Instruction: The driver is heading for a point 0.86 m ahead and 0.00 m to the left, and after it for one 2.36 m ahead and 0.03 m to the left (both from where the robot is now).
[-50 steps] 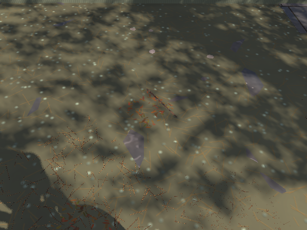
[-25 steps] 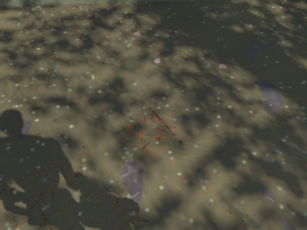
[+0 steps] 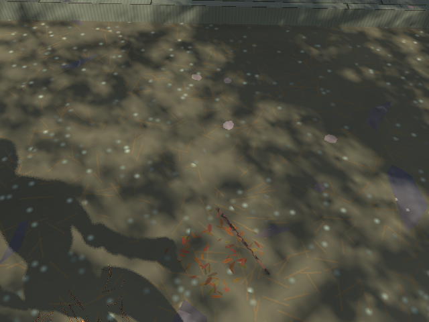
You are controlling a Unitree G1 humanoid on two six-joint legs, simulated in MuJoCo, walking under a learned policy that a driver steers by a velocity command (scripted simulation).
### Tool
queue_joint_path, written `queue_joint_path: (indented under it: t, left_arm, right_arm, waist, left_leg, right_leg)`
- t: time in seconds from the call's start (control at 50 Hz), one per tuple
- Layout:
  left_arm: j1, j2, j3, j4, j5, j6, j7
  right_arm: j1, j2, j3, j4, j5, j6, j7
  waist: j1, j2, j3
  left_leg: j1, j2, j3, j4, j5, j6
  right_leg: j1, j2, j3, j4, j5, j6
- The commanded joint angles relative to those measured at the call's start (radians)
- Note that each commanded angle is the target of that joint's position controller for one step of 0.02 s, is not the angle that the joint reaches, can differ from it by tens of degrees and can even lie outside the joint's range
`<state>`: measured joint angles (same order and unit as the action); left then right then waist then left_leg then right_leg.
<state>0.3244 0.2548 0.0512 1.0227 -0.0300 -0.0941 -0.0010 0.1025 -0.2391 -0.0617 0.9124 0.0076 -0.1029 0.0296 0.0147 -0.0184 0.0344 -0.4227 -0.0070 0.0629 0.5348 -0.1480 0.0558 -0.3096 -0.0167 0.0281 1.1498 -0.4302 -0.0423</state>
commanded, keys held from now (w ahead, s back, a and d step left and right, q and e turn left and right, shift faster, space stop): w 1.00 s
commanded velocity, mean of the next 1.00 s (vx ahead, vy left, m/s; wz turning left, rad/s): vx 0.50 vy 0.00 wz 0.00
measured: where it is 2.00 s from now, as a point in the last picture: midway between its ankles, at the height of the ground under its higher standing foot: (228, 221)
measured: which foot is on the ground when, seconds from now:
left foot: down 0.00-0.44, up 0.46-0.98, down 1.00-1.00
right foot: up 0.00-0.42, down 0.44-1.00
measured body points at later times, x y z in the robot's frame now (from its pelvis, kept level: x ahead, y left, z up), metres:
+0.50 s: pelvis +0.30 -0.05 -0.01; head +0.33 -0.06 +0.44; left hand +0.48 +0.20 -0.11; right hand +0.27 -0.32 -0.15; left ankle +0.11 +0.09 -0.67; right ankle +0.40 -0.14 -0.73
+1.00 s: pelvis +0.59 -0.02 -0.01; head +0.62 -0.02 +0.44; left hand +0.54 +0.25 -0.15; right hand +0.80 -0.26 -0.10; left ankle +0.72 +0.08 -0.73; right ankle +0.41 -0.15 -0.73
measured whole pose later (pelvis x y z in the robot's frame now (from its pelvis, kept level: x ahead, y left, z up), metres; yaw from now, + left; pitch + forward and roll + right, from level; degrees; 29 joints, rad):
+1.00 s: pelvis +0.59 -0.02 -0.01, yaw +0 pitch +2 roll -1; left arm 0.40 0.25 0.07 1.04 -0.02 -0.06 0.01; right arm 0.00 -0.23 -0.05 0.86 0.02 -0.10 0.04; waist 0.06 0.01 0.01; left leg -0.51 0.03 0.04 0.50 -0.03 0.08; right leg 0.08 0.00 -0.06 0.35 -0.45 0.00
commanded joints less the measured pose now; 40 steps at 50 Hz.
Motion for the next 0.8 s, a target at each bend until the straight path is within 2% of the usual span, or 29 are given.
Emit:
queue_joint_path:
  t: [0.02,0.04,0.06,0.1,0.16,0.24,0.32,0.38,0.4,0.42,0.44,0.46,0.48,0.5,0.52,0.54,0.56,0.58,0.62,0.64,0.7,0.76,0.8]
  left_arm:
    - [-0.060,0.108,0.032,-0.088,0.003,-0.023,0.010]
    - [-0.034,0.083,0.031,-0.082,0.007,-0.007,0.012]
    - [-0.018,0.060,0.029,-0.077,0.008,0.005,0.013]
    - [-0.053,0.055,0.030,-0.093,0.014,0.017,0.016]
    - [-0.165,0.058,0.033,-0.132,0.026,0.016,0.014]
    - [-0.307,0.033,0.020,-0.170,0.018,0.007,-0.002]
    - [-0.410,0.038,0.011,-0.209,0.010,0.001,-0.023]
    - [-0.400,0.069,0.017,-0.224,0.007,-0.008,-0.039]
    - [-0.350,0.090,0.027,-0.215,0.008,-0.011,-0.040]
    - [-0.241,0.120,0.044,-0.184,0.012,-0.012,-0.038]
    - [-0.060,0.174,0.071,-0.128,0.016,-0.011,-0.031]
    - [0.095,0.264,0.093,-0.099,0.034,-0.009,-0.023]
    - [0.131,0.258,0.084,-0.085,0.024,-0.005,-0.029]
    - [0.089,0.181,0.061,-0.090,0.014,-0.007,-0.027]
    - [-0.007,0.148,0.050,-0.112,0.013,-0.009,-0.024]
    - [-0.083,0.122,0.040,-0.128,0.025,-0.010,-0.025]
    - [-0.128,0.092,0.031,-0.133,0.037,-0.014,-0.028]
    - [-0.142,0.070,0.025,-0.129,0.045,-0.016,-0.031]
    - [-0.121,0.081,0.027,-0.113,0.037,-0.020,-0.028]
    - [-0.105,0.100,0.031,-0.106,0.036,-0.022,-0.022]
    - [-0.052,0.125,0.036,-0.087,0.034,-0.017,-0.003]
    - [-0.015,0.125,0.033,-0.075,0.027,-0.010,0.007]
    - [0.025,0.131,0.033,-0.060,0.021,-0.008,0.009]
  right_arm:
    - [0.084,-0.089,-0.013,-0.011,-0.018,-0.009,-0.001]
    - [0.075,-0.075,-0.009,-0.006,-0.021,-0.010,0.003]
    - [0.086,-0.081,-0.011,0.002,-0.017,-0.012,0.003]
    - [0.122,-0.118,-0.018,0.018,-0.015,-0.015,-0.008]
    - [0.174,-0.136,-0.021,0.034,-0.012,-0.009,-0.027]
    - [0.236,-0.144,-0.020,0.052,-0.001,-0.002,-0.038]
    - [0.308,-0.152,-0.027,0.087,0.007,0.014,-0.041]
    - [0.302,-0.169,-0.037,0.095,0.011,0.030,-0.047]
    - [0.282,-0.178,-0.041,0.090,0.011,0.034,-0.048]
    - [0.257,-0.178,-0.040,0.084,0.012,0.040,-0.048]
    - [0.252,-0.149,-0.028,0.074,0.007,0.043,-0.048]
    - [0.336,-0.073,-0.004,0.053,-0.008,0.034,-0.043]
    - [0.387,-0.004,0.021,0.065,-0.005,0.008,-0.033]
    - [0.290,-0.111,-0.008,0.050,0.025,-0.012,-0.027]
    - [0.200,-0.142,-0.014,0.019,0.039,-0.023,-0.028]
    - [0.156,-0.141,-0.018,0.014,0.029,-0.024,-0.035]
    - [0.153,-0.130,-0.025,0.015,0.018,-0.014,-0.041]
    - [0.180,-0.108,-0.025,0.020,0.015,0.000,-0.042]
    - [0.198,-0.071,-0.023,0.025,0.014,0.021,-0.045]
    - [0.174,-0.073,-0.025,0.015,0.010,0.027,-0.047]
    - [0.065,-0.078,-0.028,-0.024,-0.003,0.028,-0.046]
    - [-0.029,-0.058,-0.020,-0.050,0.000,0.021,-0.034]
    - [-0.101,-0.049,-0.012,-0.069,0.005,0.018,-0.026]
  waist:
    - [-0.033,0.089,-0.097]
    - [-0.010,0.103,-0.082]
    - [0.001,0.103,-0.071]
    - [0.007,0.086,-0.038]
    - [-0.016,0.067,-0.010]
    - [-0.059,0.075,0.019]
    - [-0.090,0.076,0.055]
    - [-0.057,0.094,0.040]
    - [-0.025,0.109,0.007]
    - [0.038,0.113,-0.059]
    - [0.110,0.089,-0.173]
    - [0.105,-0.081,-0.336]
    - [0.084,-0.261,-0.441]
    - [0.101,-0.181,-0.346]
    - [0.083,-0.132,-0.213]
    - [0.053,-0.051,-0.143]
    - [0.015,-0.041,-0.097]
    - [-0.014,-0.061,-0.090]
    - [-0.034,-0.063,-0.067]
    - [-0.035,-0.055,-0.048]
    - [-0.014,-0.029,-0.015]
    - [0.012,-0.039,0.003]
    - [0.038,-0.036,0.022]
  left_leg:
    - [0.338,0.269,-0.358,-0.318,0.018,0.165]
    - [0.275,0.248,-0.318,-0.348,0.033,0.162]
    - [0.242,0.238,-0.286,-0.372,0.054,0.169]
    - [0.221,0.236,-0.239,-0.405,0.118,0.184]
    - [0.262,0.225,-0.186,-0.421,0.185,0.173]
    - [0.282,0.187,-0.108,-0.433,0.168,0.139]
    - [0.418,0.237,-0.111,-0.389,0.168,0.136]
    - [0.508,0.281,-0.120,-0.312,0.291,0.114]
    - [0.516,0.277,-0.112,-0.255,0.434,0.102]
    - [0.500,0.246,-0.082,-0.128,0.597,0.082]
    - [0.395,0.189,-0.041,0.088,0.592,0.051]
    - [0.047,0.078,0.003,0.471,0.254,-0.006]
    - [-0.204,-0.060,-0.105,0.708,-0.428,-0.034]
    - [-0.319,0.001,-0.187,0.810,-0.420,-0.011]
    - [-0.361,0.056,-0.150,0.800,-0.323,0.005]
    - [-0.319,0.103,-0.130,0.749,-0.228,0.007]
    - [-0.258,0.136,-0.130,0.692,-0.172,0.007]
    - [-0.196,0.155,-0.137,0.658,-0.140,0.008]
    - [-0.174,0.167,-0.126,0.592,-0.115,-0.003]
    - [-0.200,0.170,-0.122,0.553,-0.079,-0.013]
    - [-0.290,0.171,-0.116,0.385,0.076,-0.043]
    - [-0.261,0.142,-0.086,0.201,0.227,-0.047]
    - [-0.240,0.119,-0.063,0.110,0.272,-0.046]
  right_leg:
    - [-0.356,-0.125,0.043,0.070,0.125,-0.025]
    - [-0.305,-0.136,0.044,0.038,0.151,-0.023]
    - [-0.286,-0.141,0.037,0.008,0.161,-0.018]
    - [-0.328,-0.148,0.028,-0.068,0.223,0.002]
    - [-0.407,-0.146,0.020,-0.248,0.384,0.030]
    - [-0.350,-0.098,-0.029,-0.488,0.550,0.032]
    - [-0.380,-0.077,-0.030,-0.595,0.513,0.016]
    - [-0.336,-0.059,-0.033,-0.638,0.403,-0.022]
    - [-0.250,-0.032,-0.054,-0.644,0.366,-0.037]
    - [-0.092,0.004,-0.087,-0.660,0.364,-0.059]
    - [0.173,-0.009,-0.067,-0.635,0.389,-0.093]
    - [0.571,-0.255,0.282,-0.624,0.338,-0.212]
    - [0.736,-0.385,0.677,-0.797,0.178,-0.301]
    - [0.674,-0.347,0.626,-0.834,0.083,-0.251]
    - [0.524,-0.320,0.482,-0.854,0.139,-0.212]
    - [0.368,-0.288,0.378,-0.885,0.229,-0.195]
    - [0.245,-0.254,0.297,-0.917,0.303,-0.183]
    - [0.178,-0.230,0.249,-0.947,0.326,-0.178]
    - [0.123,-0.213,0.186,-0.994,0.362,-0.190]
    - [0.116,-0.212,0.164,-1.012,0.390,-0.195]
    - [0.153,-0.206,0.113,-1.033,0.461,-0.189]
    - [0.163,-0.168,0.040,-1.039,0.476,-0.158]
    - [0.187,-0.166,0.021,-1.044,0.450,-0.151]
Keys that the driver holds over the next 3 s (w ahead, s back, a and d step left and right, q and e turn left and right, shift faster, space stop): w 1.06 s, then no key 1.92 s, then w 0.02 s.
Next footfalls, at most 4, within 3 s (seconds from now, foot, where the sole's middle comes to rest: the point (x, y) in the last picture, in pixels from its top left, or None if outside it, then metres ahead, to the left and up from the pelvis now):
0.44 right None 0.44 -0.15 -0.77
1.00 left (195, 230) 0.76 0.09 -0.77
1.44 right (259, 194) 0.92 -0.14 -0.77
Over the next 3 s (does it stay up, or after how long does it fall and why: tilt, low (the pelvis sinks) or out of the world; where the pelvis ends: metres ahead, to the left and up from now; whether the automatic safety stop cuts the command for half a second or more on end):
stays up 0.81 -0.02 0.00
